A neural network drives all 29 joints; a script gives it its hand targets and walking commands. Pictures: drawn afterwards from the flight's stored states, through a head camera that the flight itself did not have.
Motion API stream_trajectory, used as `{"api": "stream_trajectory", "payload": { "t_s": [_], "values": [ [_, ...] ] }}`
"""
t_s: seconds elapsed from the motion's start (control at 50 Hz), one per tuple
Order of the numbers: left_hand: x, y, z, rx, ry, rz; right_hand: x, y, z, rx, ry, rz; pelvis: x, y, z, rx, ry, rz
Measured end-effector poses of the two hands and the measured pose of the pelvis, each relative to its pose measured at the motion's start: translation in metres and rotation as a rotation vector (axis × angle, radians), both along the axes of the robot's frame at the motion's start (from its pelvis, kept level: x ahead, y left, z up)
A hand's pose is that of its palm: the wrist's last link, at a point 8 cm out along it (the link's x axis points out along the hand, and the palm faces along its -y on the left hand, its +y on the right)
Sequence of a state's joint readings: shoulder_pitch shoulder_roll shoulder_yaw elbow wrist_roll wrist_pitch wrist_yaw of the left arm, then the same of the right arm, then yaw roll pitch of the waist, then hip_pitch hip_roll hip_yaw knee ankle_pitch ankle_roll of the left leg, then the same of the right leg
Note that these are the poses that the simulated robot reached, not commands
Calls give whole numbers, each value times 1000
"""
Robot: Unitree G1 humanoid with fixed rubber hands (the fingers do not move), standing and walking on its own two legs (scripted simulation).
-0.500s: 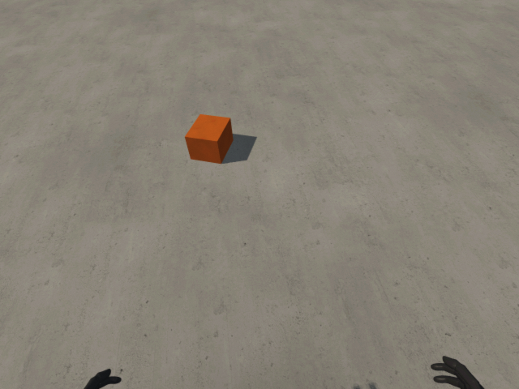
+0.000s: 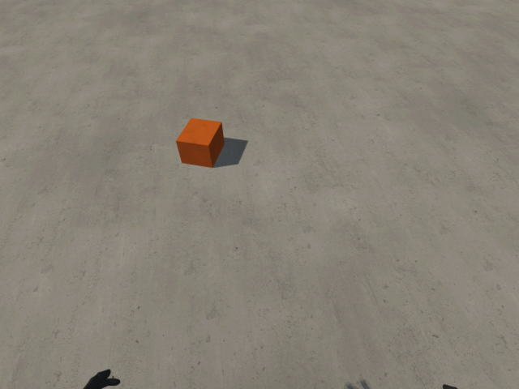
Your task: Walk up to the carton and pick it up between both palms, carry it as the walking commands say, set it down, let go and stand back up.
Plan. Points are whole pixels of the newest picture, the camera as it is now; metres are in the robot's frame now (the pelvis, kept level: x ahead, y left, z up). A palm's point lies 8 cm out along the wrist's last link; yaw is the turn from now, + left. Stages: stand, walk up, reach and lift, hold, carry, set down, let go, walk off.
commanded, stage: stand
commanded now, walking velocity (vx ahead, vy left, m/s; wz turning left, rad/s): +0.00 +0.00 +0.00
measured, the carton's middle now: (201, 142) +1.55 +0.36 -0.69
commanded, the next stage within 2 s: walk up in 1.00 s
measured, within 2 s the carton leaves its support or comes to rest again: neither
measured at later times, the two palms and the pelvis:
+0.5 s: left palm out of the picture +0.09 +0.32 -0.10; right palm out of the picture +0.11 -0.28 -0.09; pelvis +0.00 +0.02 +0.01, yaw +0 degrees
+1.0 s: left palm out of the picture +0.08 +0.32 -0.10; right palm out of the picture +0.08 -0.28 -0.09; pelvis -0.01 +0.02 +0.01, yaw +1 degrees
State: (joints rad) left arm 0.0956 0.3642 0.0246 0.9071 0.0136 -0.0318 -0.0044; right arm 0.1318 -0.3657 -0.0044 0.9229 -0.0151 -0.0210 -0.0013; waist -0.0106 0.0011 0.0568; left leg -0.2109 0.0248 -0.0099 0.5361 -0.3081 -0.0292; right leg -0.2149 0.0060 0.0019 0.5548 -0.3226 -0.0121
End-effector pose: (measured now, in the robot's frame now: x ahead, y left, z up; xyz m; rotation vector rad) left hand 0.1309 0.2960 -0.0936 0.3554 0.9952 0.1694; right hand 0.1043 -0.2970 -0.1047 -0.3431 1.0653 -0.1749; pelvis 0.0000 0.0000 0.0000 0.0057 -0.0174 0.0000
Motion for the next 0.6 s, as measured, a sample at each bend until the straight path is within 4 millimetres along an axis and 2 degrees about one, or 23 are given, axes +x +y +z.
{"api": "stream_trajectory", "payload": {
  "t_s": [0.12, 0.38, 0.6],
  "values": [
    [-14, 8, -2, 1, 49, 36, -4, 0, 3, -11, 35, -4, 2, 4, 4, -5, -10, 1],
    [-31, 19, -3, -9, 89, 58, 14, 9, 15, -16, -4, 3, -3, 13, 10, -9, -24, 5],
    [-46, 25, -6, -17, 127, 69, -7, 13, 14, -27, 44, -14, -6, 21, 13, -8, -31, 6]
  ]
}}
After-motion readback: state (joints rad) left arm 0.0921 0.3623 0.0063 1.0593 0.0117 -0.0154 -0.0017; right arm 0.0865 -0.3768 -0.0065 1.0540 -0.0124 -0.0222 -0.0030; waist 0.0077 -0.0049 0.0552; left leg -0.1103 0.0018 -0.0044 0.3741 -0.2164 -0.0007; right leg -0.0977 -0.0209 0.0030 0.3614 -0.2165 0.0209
